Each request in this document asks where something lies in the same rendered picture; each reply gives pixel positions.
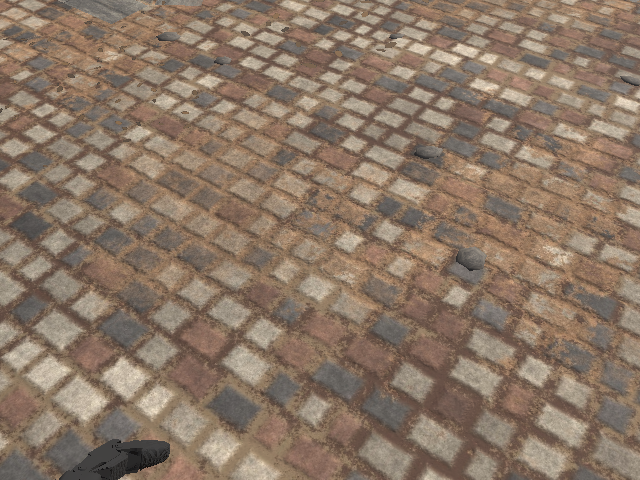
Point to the robot left hand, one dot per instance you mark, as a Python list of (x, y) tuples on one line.
[(114, 459)]

